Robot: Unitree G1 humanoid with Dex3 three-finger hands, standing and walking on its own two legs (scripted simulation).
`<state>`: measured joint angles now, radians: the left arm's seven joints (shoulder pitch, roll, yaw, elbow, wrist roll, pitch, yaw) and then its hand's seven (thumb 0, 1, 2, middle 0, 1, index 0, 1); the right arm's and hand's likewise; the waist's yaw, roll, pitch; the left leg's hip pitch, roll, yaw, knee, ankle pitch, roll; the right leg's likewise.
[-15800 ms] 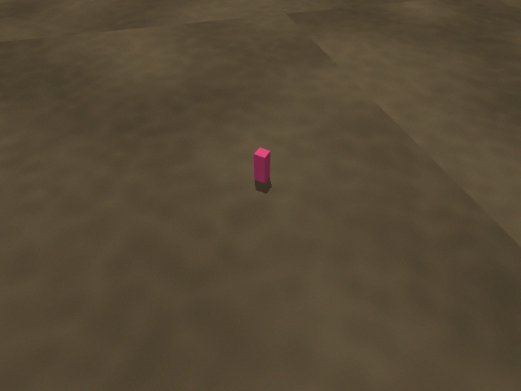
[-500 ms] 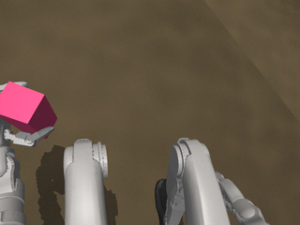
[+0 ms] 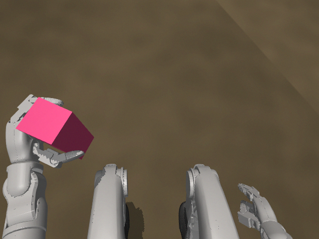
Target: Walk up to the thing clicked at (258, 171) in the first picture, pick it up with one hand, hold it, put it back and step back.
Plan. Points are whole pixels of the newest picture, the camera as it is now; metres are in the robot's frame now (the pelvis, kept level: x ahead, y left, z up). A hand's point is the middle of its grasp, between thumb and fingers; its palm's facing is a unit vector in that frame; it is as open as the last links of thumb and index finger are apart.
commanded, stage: hold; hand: left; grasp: from the side
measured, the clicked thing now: (63, 133) +0.36 +0.23 +0.00
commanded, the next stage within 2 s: crouch in 1.98 s
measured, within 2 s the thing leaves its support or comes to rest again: neither
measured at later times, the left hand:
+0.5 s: hand out of the picture +0.37 +0.24 +0.22, palm faces +0.27 -0.96 -0.01, open 11.9 cm
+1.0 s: hand out of the picture +0.38 +0.22 +0.29, palm faces +0.25 -0.97 -0.01, open 11.9 cm
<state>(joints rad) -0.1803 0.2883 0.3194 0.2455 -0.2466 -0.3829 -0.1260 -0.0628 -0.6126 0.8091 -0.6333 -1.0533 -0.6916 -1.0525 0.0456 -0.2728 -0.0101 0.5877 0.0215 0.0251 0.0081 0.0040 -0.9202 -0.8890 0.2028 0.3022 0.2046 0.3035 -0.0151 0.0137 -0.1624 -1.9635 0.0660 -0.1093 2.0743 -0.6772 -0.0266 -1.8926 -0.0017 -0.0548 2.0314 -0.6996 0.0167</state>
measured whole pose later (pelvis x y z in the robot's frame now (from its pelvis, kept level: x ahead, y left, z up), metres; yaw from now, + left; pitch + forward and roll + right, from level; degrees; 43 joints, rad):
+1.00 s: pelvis +0.06 +0.02 +0.25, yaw +5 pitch +14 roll -3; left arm -0.11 0.19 0.15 0.29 -0.14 -0.27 0.03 -0.03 -0.61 0.67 -0.67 -1.09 -0.73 -1.08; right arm 0.23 -0.20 0.02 0.62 0.00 -0.05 -0.06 0.01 -0.93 -0.89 0.20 0.30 0.20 0.30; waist -0.03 0.01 -0.10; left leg -0.88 0.05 -0.03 1.13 -0.50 -0.01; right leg -0.82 -0.03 -0.04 1.07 -0.50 0.03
